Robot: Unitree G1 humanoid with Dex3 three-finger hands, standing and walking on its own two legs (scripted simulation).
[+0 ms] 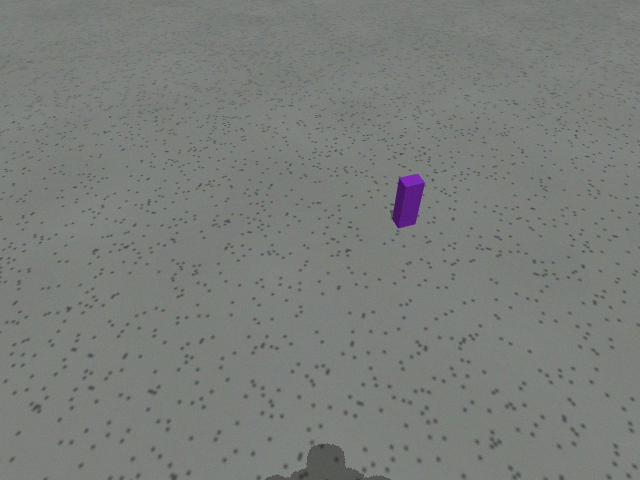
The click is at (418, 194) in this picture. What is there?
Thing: carton on end
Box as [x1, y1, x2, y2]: [392, 174, 424, 227]
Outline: 418,174 399,178 392,217 397,227 415,223 424,182
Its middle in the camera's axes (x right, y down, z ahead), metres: +0.39 -0.15 +1.68
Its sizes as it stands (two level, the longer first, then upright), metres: 0.085 0.063 0.240
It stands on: the floor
